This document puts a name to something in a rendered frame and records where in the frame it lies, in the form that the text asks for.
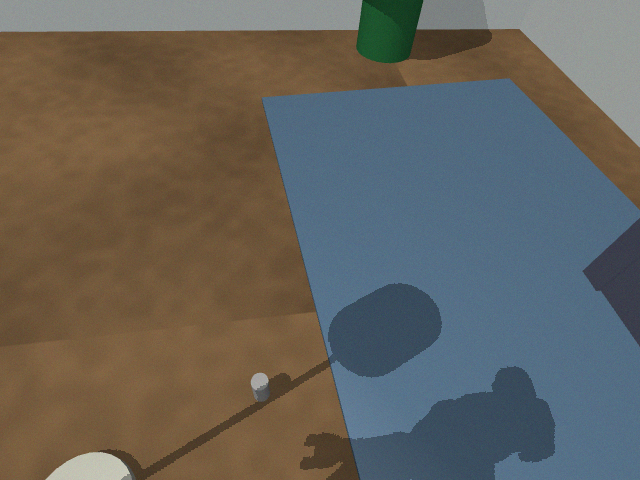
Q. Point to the can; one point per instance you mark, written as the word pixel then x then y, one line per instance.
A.
pixel 260 387

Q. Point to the armchair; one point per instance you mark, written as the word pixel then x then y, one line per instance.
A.
pixel 616 273

